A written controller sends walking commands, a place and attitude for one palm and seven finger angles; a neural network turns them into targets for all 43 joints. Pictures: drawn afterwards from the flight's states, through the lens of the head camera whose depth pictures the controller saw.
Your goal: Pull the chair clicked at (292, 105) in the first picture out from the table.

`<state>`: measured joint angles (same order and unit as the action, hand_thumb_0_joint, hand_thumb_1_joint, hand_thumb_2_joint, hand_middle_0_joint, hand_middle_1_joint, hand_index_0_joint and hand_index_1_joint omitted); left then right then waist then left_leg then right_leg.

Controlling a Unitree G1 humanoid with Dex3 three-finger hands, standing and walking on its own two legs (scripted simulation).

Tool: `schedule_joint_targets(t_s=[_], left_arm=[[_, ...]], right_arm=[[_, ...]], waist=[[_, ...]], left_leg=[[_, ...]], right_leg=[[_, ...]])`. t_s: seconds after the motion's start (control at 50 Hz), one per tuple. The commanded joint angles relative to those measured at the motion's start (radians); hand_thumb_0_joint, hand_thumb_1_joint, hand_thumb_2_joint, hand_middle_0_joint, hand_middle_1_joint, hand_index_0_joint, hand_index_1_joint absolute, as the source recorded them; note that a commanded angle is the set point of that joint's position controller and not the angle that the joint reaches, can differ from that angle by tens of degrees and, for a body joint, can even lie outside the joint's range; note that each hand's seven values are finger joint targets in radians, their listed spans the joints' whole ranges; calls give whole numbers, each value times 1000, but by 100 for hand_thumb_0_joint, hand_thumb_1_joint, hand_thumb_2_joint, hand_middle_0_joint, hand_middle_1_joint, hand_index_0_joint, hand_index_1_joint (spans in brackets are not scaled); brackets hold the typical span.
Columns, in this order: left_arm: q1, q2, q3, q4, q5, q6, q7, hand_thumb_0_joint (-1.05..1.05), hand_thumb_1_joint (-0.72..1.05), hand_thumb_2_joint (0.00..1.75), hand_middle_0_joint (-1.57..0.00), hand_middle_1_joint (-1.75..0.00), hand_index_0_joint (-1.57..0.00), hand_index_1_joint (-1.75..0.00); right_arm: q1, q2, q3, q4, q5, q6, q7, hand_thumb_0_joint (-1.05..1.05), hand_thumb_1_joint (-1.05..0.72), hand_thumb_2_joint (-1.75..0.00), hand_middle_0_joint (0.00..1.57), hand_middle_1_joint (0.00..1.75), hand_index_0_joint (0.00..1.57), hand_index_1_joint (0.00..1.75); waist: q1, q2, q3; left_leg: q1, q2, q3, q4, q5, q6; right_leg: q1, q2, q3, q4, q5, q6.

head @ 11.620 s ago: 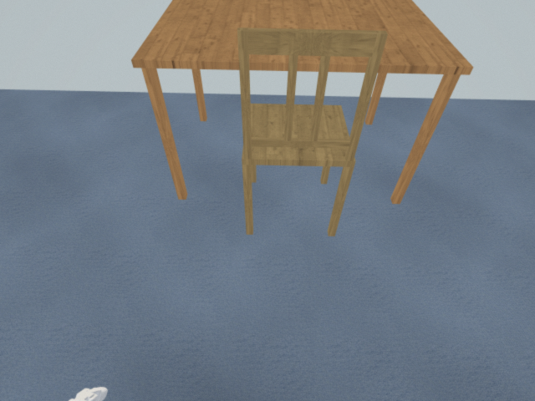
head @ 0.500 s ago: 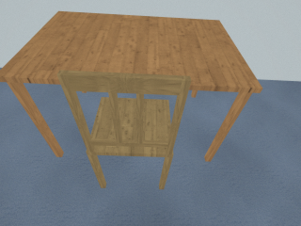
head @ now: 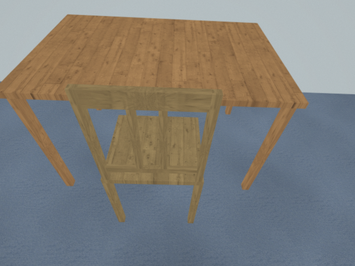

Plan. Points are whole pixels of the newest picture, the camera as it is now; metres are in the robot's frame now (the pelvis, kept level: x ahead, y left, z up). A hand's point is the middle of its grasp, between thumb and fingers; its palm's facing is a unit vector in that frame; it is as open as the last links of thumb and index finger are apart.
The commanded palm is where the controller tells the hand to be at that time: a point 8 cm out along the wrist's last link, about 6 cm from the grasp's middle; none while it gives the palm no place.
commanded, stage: shuffle to correct the standing spot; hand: left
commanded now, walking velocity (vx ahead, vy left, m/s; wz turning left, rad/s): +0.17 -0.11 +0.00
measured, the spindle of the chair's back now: (135, 141) +0.50 +0.17 -0.07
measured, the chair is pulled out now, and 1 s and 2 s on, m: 0.00 0.00 0.00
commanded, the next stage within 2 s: come to a stop and stand still in 0.24 s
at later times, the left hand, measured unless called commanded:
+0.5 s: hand out of the picture -0.03 +0.10 -0.19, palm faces +0.07 -0.99 -0.11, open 7.4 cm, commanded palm none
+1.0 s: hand out of the picture +0.11 +0.11 -0.17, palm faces +0.01 -0.97 -0.24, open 7.4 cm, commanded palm none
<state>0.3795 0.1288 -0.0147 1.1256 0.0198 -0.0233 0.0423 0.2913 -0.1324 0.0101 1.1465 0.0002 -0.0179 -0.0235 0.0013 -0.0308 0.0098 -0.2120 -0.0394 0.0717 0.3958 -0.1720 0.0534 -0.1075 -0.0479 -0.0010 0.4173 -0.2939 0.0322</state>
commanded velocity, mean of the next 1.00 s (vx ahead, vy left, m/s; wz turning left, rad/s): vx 0.00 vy -0.02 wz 0.01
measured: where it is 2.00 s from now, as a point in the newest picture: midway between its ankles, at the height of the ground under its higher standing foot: outside the picture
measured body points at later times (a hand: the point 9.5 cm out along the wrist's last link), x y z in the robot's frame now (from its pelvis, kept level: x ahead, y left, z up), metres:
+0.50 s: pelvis +0.08 -0.03 -0.01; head +0.08 -0.01 +0.43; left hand -0.03 +0.15 -0.18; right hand +0.10 -0.26 -0.16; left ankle +0.08 +0.06 -0.74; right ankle -0.03 -0.14 -0.72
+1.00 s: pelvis +0.08 -0.08 +0.00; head +0.08 -0.09 +0.45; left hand +0.11 +0.16 -0.15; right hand +0.09 -0.30 -0.16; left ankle +0.08 +0.06 -0.74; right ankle +0.09 -0.16 -0.74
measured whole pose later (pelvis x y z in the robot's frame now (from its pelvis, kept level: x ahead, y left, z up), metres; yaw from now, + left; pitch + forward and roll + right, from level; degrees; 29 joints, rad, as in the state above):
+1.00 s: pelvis +0.08 -0.08 +0.00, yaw +0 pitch -1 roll +1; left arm 0.26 0.17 0.00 1.07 0.02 -0.03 0.04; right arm 0.26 -0.16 0.00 1.12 0.00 0.00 -0.02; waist -0.01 0.00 0.02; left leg -0.15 0.03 0.08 0.39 -0.21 -0.02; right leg -0.20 0.01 -0.05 0.45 -0.23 -0.05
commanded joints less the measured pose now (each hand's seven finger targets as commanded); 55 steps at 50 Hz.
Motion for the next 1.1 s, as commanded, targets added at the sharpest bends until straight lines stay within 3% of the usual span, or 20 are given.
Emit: schedule_joint_targets(t_s=[0.0, 0.1, 0.2, 0.24, 0.26, 0.32, 0.36, 0.38, 0.4, 0.42, 0.44, 0.46, 0.5, 0.56, 0.62, 0.68, 0.72, 0.84, 0.94, 1.08], left_arm=[[110, 72, 17, -7, 6, 6, -7, 0, 90, 90, -20, -30, -20, -30], [140, 58, 25, -10, 14, 9, -18, 0, 90, 90, -20, -30, -20, -30], [179, 82, 35, 0, 3, -10, -15, 0, 90, 90, -20, -30, -20, -30], [218, 115, 48, 9, -1, -16, -8, 0, 90, 90, -20, -30, -20, -30], [239, 127, 52, 11, 0, -19, -4, 0, 90, 90, -20, -30, -20, -30], [276, 107, 55, 20, 14, -30, 6, 0, 90, 90, -20, -30, -20, -30], [232, 102, 49, 10, 12, -30, 9, 0, 90, 90, -20, -30, -20, -30], [180, 97, 43, -1, 3, -29, 9, 0, 90, 90, -20, -30, -20, -30], [144, 88, 39, -16, -9, -28, 7, 0, 90, 90, -20, -30, -20, -30], [127, 61, 28, -27, -24, -30, 8, 0, 90, 90, -20, -30, -20, -30], [116, 37, 22, -27, -26, -27, 16, 0, 90, 90, -20, -30, -20, -30], [114, 43, 30, -34, -12, -10, 18, 0, 90, 90, -20, -30, -20, -30], [112, 27, 24, -18, -4, 15, 15, 0, 90, 90, -20, -30, -20, -30], [149, 33, 25, -7, -4, 27, 10, 0, 90, 90, -20, -30, -20, -30], [125, 70, 34, -29, 4, 22, 8, 0, 90, 90, -20, -30, -20, -30], [36, 116, 39, -77, 4, 18, 0, 0, 90, 90, -20, -30, -20, -30], [-5, 122, 38, -88, 4, 8, -1, 0, 90, 90, -20, -30, -20, -30], [-19, 137, 33, -88, -4, -7, -3, 0, 90, 90, -20, -30, -20, -30], [-31, 148, 28, -79, -7, -9, -5, 0, 90, 90, -20, -30, -20, -30], [-18, 142, 26, -69, -8, -6, -6, 0, 90, 90, -20, -30, -20, -30]], right_arm=[[74, -124, -33, -15, -8, 1, -2, 0, -90, -90, 20, 30, 20, 30], [74, -138, -50, -25, -11, 3, 0, 0, -90, -90, 20, 30, 20, 30], [53, -79, -44, -47, -10, -10, 1, 0, -90, -90, 20, 30, 20, 30], [22, -48, -36, -68, -14, -20, 3, 0, -90, -90, 20, 30, 20, 30], [-4, -42, -37, -84, -15, -18, 4, 0, -90, -90, 20, 30, 20, 30], [-65, -40, -38, -113, -19, -29, 6, 0, -90, -90, 20, 30, 20, 30], [-31, -24, -28, -95, -11, -34, -1, 0, -90, -90, 20, 30, 20, 30], [52, -17, -23, -63, -10, -39, -9, 0, -90, -90, 20, 30, 20, 30], [161, -58, -28, -24, -11, -46, -21, 0, -90, -90, 20, 30, 20, 30], [247, -121, -36, -2, -13, -46, -35, 0, -90, -90, 20, 30, 20, 30], [245, -119, -26, 9, -3, -37, -41, 0, -90, -90, 20, 30, 20, 30], [167, -114, -22, -12, -2, -31, -32, 0, -90, -90, 20, 30, 20, 30], [49, -88, -7, -39, -1, -27, -37, 0, -90, -90, 20, 30, 20, 30], [-11, -105, -17, -70, 2, -13, -31, 0, -90, -90, 20, 30, 20, 30], [-37, -115, -36, -97, 7, -1, -21, 0, -90, -90, 20, 30, 20, 30], [-40, -99, -45, -109, 1, 17, -7, 0, -90, -90, 20, 30, 20, 30], [-7, -88, -45, -105, -2, 23, -4, 0, -90, -90, 20, 30, 20, 30], [7, -101, -29, -84, -6, 2, -1, 0, -90, -90, 20, 30, 20, 30], [12, -102, -16, -59, -7, 4, 2, 0, -90, -90, 20, 30, 20, 30], [54, -85, -10, -28, -10, 13, 5, 0, -90, -90, 20, 30, 20, 30]], waist=[[-6, 56, 99], [8, 100, 142], [20, -61, 131], [32, -185, 105], [43, -234, 127], [57, -112, 125], [19, -53, 99], [-31, -37, 43], [-70, 8, -25], [-89, 161, -97], [-59, 206, -94], [-29, 149, -13], [14, 190, 119], [40, 99, 91], [35, 19, 61], [10, 44, 99], [-10, -64, 64], [0, -20, -45], [4, -3, 9], [4, 3, 106]], left_leg=[[24, 166, -194, -163, -335, 8], [-63, 208, -248, -197, -475, 48], [-110, 104, -100, 42, -226, 12], [-216, 46, 1, 210, -150, -6], [-287, 42, 38, 279, -213, -13], [-392, 62, 26, 408, -338, -5], [-246, 46, 39, 229, -262, -6], [-47, 20, 44, 67, -85, -6], [174, 90, -35, 45, 290, 23], [337, 267, -216, 89, 758, 116], [293, 375, -273, 24, 1085, 189], [168, 367, -192, 0, 980, 185], [18, 322, -174, -50, 814, 155], [5, 268, -134, -34, 632, 116], [-23, 187, -114, 5, 246, 27], [-37, 125, -105, -16, -62, -15], [32, 109, -74, 20, -28, -30], [90, 142, -71, -24, 105, -37], [71, 142, -65, -62, 48, -48], [43, 126, -58, -79, -48, -50]], right_leg=[[-173, -13, -5, -18, -104, -53], [-189, 9, -47, 54, -123, -60], [-120, -60, 93, -85, -108, -103], [-1, -132, 193, -124, 66, -147], [39, -178, 233, -135, 179, -173], [146, -219, 229, -62, 620, -244], [105, -184, 154, 41, 845, -217], [34, -130, 90, 145, 951, -170], [-83, -56, 31, 289, 847, -108], [-235, 18, -33, 434, 401, -51], [-253, 40, 1, 524, -251, -40], [-214, 15, 32, 519, -317, -53], [-195, -26, 21, 399, -265, -31], [-114, -23, -24, 205, -61, -17], [-99, -34, 41, 45, 221, -31], [-186, -75, 105, 3, 191, -66], [-212, -93, 132, -33, 205, -83], [-90, -76, 92, -35, 348, -68], [-91, -74, 91, -80, 284, -69], [-156, -56, 109, -173, 22, -67]])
